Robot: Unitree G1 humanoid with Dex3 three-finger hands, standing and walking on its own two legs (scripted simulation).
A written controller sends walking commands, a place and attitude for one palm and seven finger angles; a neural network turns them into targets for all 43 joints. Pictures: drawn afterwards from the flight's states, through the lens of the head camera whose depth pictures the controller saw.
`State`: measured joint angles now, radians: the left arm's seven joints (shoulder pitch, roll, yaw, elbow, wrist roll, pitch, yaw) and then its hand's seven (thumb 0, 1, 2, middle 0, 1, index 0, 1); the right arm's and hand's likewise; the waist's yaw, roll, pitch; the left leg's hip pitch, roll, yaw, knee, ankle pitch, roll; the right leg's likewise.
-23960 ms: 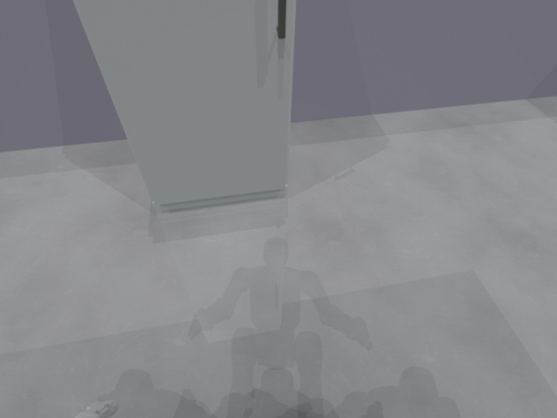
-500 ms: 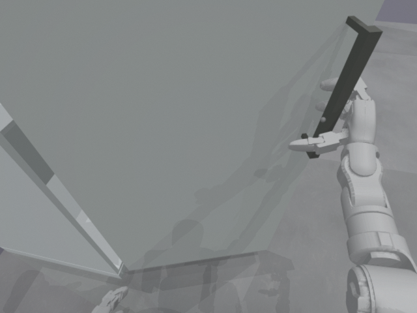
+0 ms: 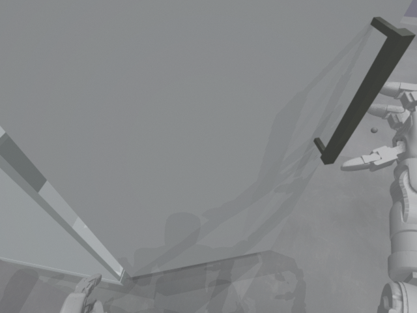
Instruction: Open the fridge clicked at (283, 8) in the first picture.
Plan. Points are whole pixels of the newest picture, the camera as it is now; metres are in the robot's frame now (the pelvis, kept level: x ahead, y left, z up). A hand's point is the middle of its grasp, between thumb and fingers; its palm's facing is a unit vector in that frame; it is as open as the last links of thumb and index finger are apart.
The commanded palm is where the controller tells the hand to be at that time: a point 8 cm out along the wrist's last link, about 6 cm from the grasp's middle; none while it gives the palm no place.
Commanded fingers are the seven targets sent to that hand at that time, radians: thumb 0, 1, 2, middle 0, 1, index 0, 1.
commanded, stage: slip the hand off the handle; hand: right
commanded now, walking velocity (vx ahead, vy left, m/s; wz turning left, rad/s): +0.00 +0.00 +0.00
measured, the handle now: (349, 103) +0.45 -0.21 +0.19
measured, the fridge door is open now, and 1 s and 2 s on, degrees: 69 69 69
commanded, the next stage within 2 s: draw the hand back to the body in 1.02 s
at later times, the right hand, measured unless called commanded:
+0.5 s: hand (405, 139) +0.39 -0.30 +0.17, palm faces +0.17 +0.97 -0.16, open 14.7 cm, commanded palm +0.34 -0.34 +0.17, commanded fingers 0.00 0.55 -0.20 0.25 1.15 0.25 1.15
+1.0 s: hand out of the picture +0.29 -0.31 +0.16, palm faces +0.23 +0.96 -0.17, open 14.7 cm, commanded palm +0.25 -0.35 +0.17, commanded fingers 0.00 0.55 -0.20 0.25 1.15 0.25 1.15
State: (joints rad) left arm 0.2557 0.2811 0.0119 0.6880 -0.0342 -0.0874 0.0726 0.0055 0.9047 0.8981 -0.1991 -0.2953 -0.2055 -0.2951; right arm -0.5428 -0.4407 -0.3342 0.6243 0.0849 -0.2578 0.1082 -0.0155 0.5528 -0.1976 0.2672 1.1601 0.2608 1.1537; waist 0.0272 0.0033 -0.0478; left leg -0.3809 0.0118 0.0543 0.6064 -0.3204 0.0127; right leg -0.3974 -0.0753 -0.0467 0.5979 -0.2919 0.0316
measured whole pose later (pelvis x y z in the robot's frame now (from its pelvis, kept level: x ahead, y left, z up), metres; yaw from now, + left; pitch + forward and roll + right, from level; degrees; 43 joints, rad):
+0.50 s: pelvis +0.01 -0.03 +0.00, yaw +1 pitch +7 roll +1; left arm 0.34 0.26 0.00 0.66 -0.04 -0.05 0.07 0.01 0.90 0.90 -0.20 -0.30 -0.21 -0.30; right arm -0.43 -0.50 -0.44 0.56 0.17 -0.26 0.27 -0.02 0.55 -0.20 0.26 1.15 0.26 1.15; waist 0.03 -0.01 -0.08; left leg -0.42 0.02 0.02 0.62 -0.32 -0.02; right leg -0.45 -0.07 -0.07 0.66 -0.33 0.00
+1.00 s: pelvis -0.01 -0.03 +0.00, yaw -1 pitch +2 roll +1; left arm 0.19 0.22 -0.06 0.62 -0.04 -0.16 0.10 0.01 0.90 0.90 -0.20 -0.30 -0.21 -0.30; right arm -0.13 -0.42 -0.38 0.17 0.21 -0.14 0.22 -0.02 0.55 -0.20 0.26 1.15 0.26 1.15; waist -0.04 -0.01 -0.07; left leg -0.32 0.04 0.06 0.61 -0.32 -0.02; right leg -0.37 -0.04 -0.04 0.65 -0.32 0.00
